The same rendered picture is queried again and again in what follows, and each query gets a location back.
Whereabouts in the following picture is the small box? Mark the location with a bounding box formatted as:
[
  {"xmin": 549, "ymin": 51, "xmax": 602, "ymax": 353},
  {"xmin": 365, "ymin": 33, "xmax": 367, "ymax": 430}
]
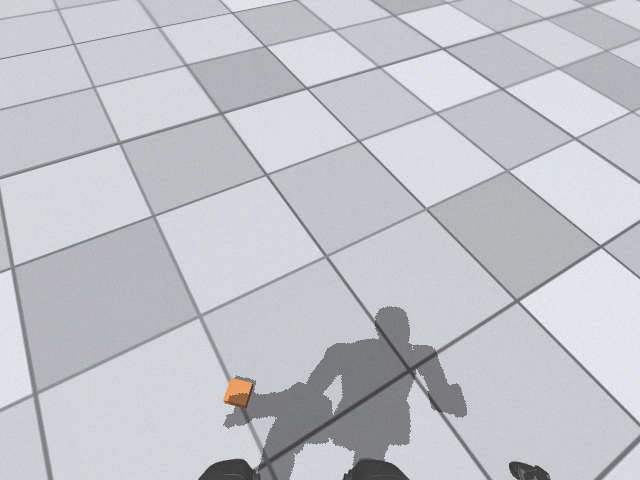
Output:
[{"xmin": 223, "ymin": 378, "xmax": 253, "ymax": 409}]

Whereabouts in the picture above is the right robot hand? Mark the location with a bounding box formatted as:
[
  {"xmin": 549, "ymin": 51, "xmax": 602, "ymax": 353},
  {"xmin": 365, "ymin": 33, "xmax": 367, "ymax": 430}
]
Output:
[{"xmin": 509, "ymin": 461, "xmax": 551, "ymax": 480}]

